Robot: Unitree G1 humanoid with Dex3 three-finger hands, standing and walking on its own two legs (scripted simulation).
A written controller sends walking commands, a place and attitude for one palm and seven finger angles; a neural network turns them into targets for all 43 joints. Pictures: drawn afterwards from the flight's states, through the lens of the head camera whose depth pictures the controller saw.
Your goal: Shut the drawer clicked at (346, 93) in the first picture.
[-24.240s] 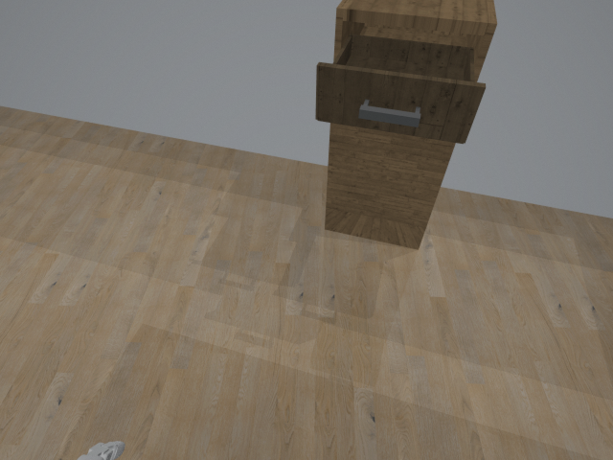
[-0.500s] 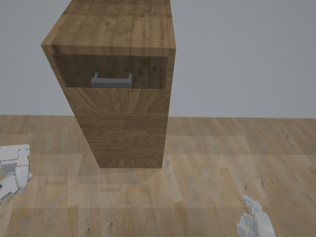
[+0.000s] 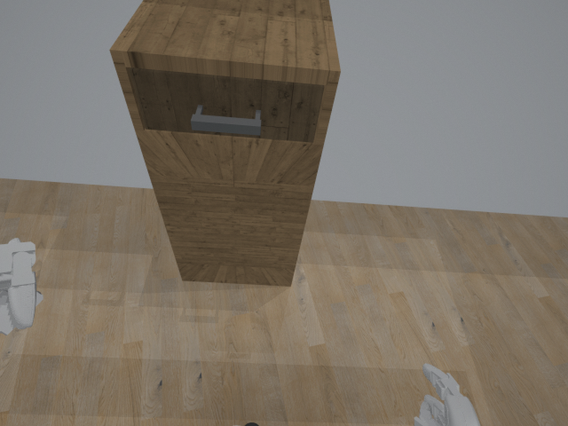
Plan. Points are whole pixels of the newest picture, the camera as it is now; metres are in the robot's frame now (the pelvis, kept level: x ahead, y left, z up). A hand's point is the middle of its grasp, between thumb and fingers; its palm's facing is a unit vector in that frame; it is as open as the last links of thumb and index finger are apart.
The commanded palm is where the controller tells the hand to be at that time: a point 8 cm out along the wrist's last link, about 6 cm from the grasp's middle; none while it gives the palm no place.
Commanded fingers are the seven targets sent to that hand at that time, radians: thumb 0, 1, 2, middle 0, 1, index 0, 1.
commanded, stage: step back with the hand held close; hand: left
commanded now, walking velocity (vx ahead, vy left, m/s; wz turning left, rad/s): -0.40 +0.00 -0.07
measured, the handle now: (228, 118) +0.66 +0.16 +0.03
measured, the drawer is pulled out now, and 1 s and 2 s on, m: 0.00 0.00 0.00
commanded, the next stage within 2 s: stop stepping back and stand still in 0.26 s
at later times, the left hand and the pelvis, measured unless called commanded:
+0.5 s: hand out of the picture +0.07 +0.22 +0.17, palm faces +0.35 -0.80 -0.49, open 3.2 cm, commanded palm +0.03 +0.24 +0.18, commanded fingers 0.00 0.90 0.90 -1.40 -1.60 -1.40 -1.60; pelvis -0.12 -0.03 +0.00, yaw -4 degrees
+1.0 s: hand out of the picture -0.03 +0.26 +0.16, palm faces +0.45 -0.83 -0.34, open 3.2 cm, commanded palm -0.08 +0.29 +0.18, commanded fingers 0.00 0.90 0.90 -1.40 -1.60 -1.40 -1.60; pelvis -0.21 +0.01 -0.01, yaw +0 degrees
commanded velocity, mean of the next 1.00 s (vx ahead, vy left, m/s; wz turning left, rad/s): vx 0.00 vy -0.01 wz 0.01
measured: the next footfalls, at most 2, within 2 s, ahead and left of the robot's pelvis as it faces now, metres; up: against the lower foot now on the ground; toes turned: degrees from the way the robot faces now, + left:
right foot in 0.28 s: -0.15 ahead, -0.11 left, +0.00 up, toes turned -4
left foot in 0.56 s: -0.13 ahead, +0.12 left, +0.00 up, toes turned +3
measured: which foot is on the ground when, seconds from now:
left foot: down 0.00-0.32, up 0.34-0.54, down 0.56-1.00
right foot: up 0.00-0.26, down 0.28-1.00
